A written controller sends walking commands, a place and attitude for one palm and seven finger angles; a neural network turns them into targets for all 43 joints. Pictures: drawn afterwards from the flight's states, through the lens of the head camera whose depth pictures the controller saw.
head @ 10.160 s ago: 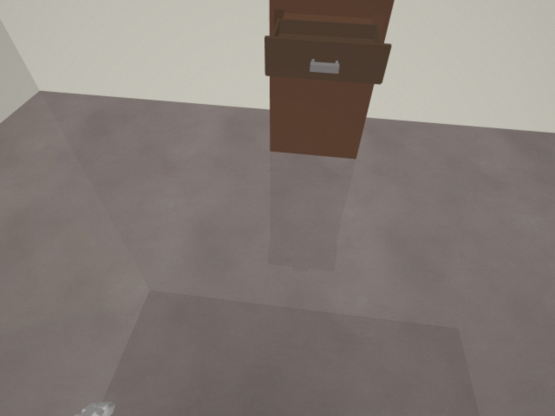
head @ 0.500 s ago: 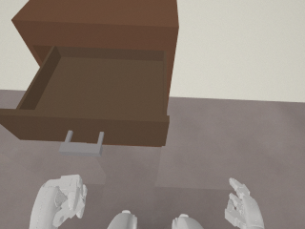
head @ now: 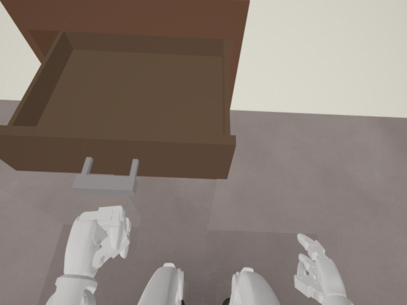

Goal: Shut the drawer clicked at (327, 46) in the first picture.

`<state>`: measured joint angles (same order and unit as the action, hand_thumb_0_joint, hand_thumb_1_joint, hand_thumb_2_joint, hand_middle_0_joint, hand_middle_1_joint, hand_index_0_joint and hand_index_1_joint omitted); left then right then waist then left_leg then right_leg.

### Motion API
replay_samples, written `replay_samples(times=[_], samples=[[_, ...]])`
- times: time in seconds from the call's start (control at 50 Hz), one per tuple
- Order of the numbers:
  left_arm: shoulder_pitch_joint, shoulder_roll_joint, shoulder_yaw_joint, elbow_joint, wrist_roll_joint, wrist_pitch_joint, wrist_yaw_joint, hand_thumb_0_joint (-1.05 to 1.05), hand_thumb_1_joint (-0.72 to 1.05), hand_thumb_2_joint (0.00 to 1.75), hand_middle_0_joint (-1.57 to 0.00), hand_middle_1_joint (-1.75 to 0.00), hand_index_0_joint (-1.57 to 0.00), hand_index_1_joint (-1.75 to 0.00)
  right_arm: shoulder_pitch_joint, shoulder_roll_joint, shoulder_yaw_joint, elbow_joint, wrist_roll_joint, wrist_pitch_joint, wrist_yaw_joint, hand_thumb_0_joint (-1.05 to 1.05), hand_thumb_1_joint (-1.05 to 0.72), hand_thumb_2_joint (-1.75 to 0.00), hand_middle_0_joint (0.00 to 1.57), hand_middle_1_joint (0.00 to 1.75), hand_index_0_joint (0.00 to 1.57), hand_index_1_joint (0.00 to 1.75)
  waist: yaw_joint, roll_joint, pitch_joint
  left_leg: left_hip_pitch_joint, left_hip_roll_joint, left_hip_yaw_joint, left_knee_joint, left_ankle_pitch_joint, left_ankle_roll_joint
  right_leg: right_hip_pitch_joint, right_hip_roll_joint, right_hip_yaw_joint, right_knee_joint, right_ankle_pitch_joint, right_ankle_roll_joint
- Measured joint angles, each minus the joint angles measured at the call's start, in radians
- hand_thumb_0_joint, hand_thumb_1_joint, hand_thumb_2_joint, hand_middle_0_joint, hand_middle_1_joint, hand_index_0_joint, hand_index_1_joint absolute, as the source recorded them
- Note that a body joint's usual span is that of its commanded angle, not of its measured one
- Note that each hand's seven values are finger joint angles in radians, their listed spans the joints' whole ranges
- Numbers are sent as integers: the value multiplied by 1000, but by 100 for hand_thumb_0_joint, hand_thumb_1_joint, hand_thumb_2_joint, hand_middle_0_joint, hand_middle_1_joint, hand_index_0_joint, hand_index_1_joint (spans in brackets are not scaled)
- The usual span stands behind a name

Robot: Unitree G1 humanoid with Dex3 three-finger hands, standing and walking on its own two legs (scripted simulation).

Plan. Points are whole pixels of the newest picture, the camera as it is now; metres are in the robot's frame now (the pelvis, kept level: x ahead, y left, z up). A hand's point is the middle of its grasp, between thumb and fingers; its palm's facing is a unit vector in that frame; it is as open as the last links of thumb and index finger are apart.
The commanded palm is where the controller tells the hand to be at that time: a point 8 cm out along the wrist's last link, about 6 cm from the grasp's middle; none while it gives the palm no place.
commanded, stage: bring the fist close to the handle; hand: left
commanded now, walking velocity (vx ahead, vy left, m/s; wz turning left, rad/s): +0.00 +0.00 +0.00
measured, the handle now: (109, 174) +0.34 +0.20 +0.03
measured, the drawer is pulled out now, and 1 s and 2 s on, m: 0.28 0.28 0.15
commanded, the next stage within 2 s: push the drawer shut in 0.38 s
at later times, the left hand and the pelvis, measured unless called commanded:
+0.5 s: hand (127, 236) +0.23 +0.14 +0.03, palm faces -0.01 -1.00 -0.04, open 3.3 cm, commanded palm +0.21 +0.20 +0.04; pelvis +0.00 +0.00 +0.00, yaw +0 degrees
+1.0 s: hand (128, 218) +0.27 +0.15 +0.03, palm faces -0.02 -1.00 -0.06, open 3.2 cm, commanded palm +0.27 +0.20 +0.04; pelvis +0.00 +0.00 +0.00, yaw +0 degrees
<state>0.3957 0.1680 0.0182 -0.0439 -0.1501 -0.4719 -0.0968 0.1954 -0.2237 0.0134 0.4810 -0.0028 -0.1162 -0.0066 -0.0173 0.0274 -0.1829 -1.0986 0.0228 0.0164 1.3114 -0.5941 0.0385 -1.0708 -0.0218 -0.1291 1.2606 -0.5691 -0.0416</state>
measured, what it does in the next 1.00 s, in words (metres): stands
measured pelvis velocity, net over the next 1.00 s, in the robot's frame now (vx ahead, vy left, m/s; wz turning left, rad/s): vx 0.00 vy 0.00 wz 0.01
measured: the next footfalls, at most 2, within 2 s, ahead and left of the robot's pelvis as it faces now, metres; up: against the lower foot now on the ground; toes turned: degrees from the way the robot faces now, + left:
none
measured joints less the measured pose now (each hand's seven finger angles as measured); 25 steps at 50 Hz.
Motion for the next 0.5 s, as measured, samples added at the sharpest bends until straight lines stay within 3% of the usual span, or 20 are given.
replay_samples(times=[0.16, 0.26, 0.5], samples=[[12, -2, -26, -34, 12, 32, 16, 2, 90, 90, -139, -160, -140, -160, 7, 1, -6, -12, 4, 31, 5, 1, -90, -90, 20, 30, 20, 30, 1, 3, 0, -3, -1, 9, 3, -2, 5, -7, -1, 9, 5, -1, 5], [27, -5, -20, -35, 15, 21, 38, 2, 90, 90, -139, -160, -140, -160, 12, 1, 0, -19, 3, 39, 4, 1, -90, -90, 20, 30, 20, 30, 2, 3, -6, 5, -2, 9, -9, 3, 5, 1, -2, 9, -5, 3, 5], [1, 12, -17, -25, 6, 16, 21, 2, 90, 90, -139, -160, -140, -160, 2, -4, 0, -21, 4, 37, 0, 1, -90, -90, 20, 30, 20, 30, -3, 0, -3, -6, 0, -3, 3, -2, -1, -5, 1, -1, 1, -1, 0]])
